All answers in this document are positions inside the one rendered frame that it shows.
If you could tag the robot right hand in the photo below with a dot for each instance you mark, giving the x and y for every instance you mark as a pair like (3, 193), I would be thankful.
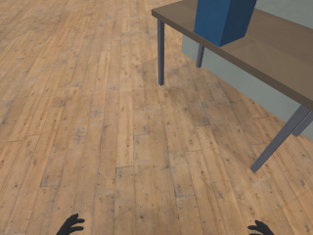
(261, 227)

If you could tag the table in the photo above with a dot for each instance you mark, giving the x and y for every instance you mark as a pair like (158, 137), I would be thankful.
(277, 51)

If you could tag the carton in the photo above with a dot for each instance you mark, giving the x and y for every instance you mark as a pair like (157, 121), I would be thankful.
(223, 21)

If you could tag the robot left hand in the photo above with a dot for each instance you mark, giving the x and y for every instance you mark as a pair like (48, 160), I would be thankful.
(67, 226)

